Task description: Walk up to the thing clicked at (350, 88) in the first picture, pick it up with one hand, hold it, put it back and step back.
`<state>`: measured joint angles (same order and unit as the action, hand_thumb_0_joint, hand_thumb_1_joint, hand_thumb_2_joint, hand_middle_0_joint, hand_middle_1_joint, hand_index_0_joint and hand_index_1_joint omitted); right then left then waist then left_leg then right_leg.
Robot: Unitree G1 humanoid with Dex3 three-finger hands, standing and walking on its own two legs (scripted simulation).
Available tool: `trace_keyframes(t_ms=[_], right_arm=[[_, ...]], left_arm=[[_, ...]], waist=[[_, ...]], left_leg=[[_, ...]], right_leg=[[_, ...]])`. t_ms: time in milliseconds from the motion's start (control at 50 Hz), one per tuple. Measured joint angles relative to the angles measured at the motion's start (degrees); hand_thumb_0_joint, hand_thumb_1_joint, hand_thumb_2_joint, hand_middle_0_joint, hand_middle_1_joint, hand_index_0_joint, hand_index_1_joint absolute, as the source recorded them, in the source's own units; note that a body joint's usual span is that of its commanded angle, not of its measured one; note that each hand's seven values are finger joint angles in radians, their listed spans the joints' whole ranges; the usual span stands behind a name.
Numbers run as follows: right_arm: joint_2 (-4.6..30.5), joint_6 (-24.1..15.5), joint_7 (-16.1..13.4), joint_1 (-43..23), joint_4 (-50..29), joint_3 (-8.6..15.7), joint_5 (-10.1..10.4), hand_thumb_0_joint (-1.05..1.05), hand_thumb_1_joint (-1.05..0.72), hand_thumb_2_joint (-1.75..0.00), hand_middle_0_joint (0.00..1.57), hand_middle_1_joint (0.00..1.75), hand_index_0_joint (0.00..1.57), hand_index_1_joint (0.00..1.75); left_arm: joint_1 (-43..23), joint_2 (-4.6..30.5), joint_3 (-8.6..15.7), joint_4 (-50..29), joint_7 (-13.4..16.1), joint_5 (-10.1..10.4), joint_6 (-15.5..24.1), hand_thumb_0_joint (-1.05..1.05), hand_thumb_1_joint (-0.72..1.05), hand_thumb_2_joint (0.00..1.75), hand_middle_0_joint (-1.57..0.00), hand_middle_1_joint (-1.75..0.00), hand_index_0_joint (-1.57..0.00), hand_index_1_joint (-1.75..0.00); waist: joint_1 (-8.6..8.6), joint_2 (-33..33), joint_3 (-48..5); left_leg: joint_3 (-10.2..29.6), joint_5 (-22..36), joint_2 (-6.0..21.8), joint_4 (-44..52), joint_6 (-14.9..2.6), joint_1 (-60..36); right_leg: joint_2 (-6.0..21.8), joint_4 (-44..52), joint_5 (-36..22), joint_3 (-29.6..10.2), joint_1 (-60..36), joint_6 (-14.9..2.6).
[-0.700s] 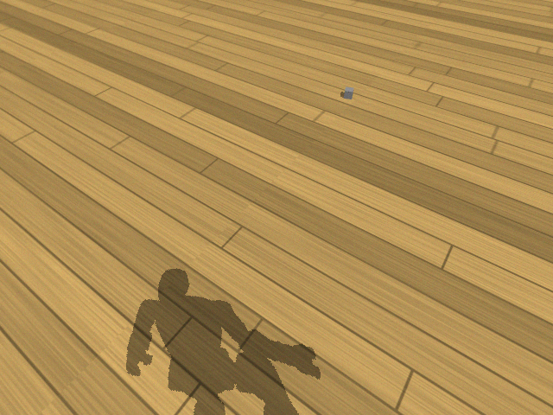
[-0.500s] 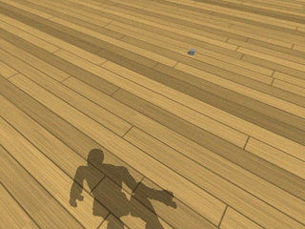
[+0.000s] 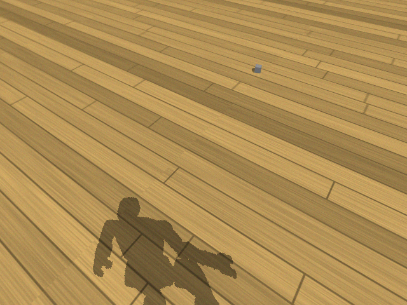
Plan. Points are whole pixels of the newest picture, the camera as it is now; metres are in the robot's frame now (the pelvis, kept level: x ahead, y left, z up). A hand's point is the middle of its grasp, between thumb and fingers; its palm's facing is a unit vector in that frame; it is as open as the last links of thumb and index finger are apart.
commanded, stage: stand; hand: left
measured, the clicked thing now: (258, 68) +2.16 -0.44 -0.76
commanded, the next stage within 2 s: walk up in 0.42 s
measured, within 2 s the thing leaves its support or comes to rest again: neither
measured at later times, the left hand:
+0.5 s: hand out of the picture +0.08 +0.26 -0.15, palm faces -0.09 -0.94 -0.33, open 7.4 cm
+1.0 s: hand (138, 233) +0.31 +0.19 -0.13, palm faces -0.39 -0.80 -0.46, open 7.4 cm
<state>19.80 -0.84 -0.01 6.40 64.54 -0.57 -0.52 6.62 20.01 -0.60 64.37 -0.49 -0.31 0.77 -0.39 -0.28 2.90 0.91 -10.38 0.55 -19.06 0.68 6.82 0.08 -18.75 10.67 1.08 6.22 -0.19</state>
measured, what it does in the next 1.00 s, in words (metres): walks ahead, turning right: right foot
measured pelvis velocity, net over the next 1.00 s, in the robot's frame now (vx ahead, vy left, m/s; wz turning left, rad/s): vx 0.19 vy -0.07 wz -0.49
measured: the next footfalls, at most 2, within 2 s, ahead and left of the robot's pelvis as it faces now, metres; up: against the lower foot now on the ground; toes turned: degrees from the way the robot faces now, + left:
right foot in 0.76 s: +0.12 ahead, -0.21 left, +0.00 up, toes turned -30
left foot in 1.18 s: +0.57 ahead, -0.04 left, +0.00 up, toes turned -34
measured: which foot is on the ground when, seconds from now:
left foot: down 0.00-0.76, up 0.78-1.00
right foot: down 0.00-0.50, up 0.52-0.74, down 0.76-1.00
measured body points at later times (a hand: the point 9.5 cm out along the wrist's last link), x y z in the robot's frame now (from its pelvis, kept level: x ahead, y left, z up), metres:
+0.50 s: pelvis +0.01 +0.00 +0.00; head +0.02 -0.01 +0.45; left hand +0.08 +0.31 -0.13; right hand +0.09 -0.31 -0.13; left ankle +0.00 +0.12 -0.74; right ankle -0.01 -0.12 -0.75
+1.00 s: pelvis +0.19 -0.07 -0.01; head +0.18 -0.11 +0.43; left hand +0.33 +0.23 -0.10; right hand +0.22 -0.43 -0.12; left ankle +0.37 +0.01 -0.69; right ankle +0.08 -0.19 -0.75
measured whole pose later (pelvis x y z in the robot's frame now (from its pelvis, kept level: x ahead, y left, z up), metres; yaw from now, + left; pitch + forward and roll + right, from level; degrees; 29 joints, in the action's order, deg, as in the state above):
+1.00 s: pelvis +0.19 -0.07 -0.01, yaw -28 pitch -1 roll -2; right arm 27.4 -0.9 10.2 2.9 48.2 2.6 -2.5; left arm 22.4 22.3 1.1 56.8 -1.1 0.7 5.1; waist -3.3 -7.8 0.9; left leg 2.2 -14.0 5.7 -54.2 1.1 36.5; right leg 2.4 -27.0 18.9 1.0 7.3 1.1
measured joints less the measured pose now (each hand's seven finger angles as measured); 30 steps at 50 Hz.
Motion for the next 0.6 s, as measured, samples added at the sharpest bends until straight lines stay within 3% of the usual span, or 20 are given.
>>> trace_keyframes(t_ms=[420, 480, 500, 540, 600], right_arm=[[0.2, 0.0, -0.1, -0.1, -0.1, 0.0, 0.0, 0.0, -0.91, -0.9, 0.2, 0.3, 0.2, 0.3], [1.0, -0.5, 2.9, 0.0, -3.9, 2.4, -1.3, 0.0, -0.9, -0.9, 0.2, 0.3, 0.2, 0.3], [1.5, -1.1, 3.5, 0.0, -5.7, 3.1, -1.4, 0.0, -0.9, -0.9, 0.2, 0.3, 0.2, 0.3], [2.8, -2.3, 4.2, 0.0, -8.9, 4.4, -1.5, 0.0, -0.9, -0.9, 0.2, 0.3, 0.2, 0.3], [4.2, -2.8, 4.4, 0.7, -11.0, 5.4, -1.7, 0.0, -0.9, -0.9, 0.2, 0.3, 0.2, 0.3]], left_arm=[[0.0, 0.0, 0.1, 0.0, 0.1, -0.1, 0.0, 0.01, 0.9, 0.9, -0.2, -0.3, -0.2, -0.3], [3.7, 0.7, 1.6, -3.2, -2.4, -0.3, 0.0, 0.01, 0.9, 0.9, -0.2, -0.3, -0.2, -0.3], [4.9, 1.1, 2.0, -3.5, -3.0, -0.4, -0.3, 0.01, 0.9, 0.9, -0.2, -0.3, -0.2, -0.3], [5.9, 1.6, 2.4, -3.3, -3.5, -0.6, -1.1, 0.01, 0.9, 0.9, -0.2, -0.3, -0.2, -0.3], [6.0, 3.4, 2.9, -3.7, -4.6, -0.5, -1.5, 0.01, 0.9, 0.9, -0.2, -0.3, -0.2, -0.3]], waist=[[-0.04, 0.0, -0.2], [-0.79, 0.2, -1.7], [-0.48, 0.2, -2.2], [0.34, -0.9, -3.0], [0.86, -1.5, -3.5]], left_leg=[[-0.1, -0.2, 0.0, 0.4, -0.03, -0.7], [-3.6, -10.4, 0.2, -5.7, -2.09, 2.3], [-4.9, -11.0, 0.1, -6.2, -2.59, 2.7], [-7.8, -5.6, 1.2, -5.2, -2.35, 2.8], [-11.5, -5.8, 2.2, -3.8, -1.0, 0.5]], right_leg=[[0.0, 0.4, 0.2, -0.1, -0.7, 0.05], [-0.4, -5.4, 4.3, -3.7, 3.9, -0.59], [-0.1, -8.4, 6.7, -4.5, 6.0, -0.53], [0.7, -19.4, 10.9, -2.4, 12.3, -1.01], [3.9, -30.4, 11.6, 0.2, 19.5, -0.83]])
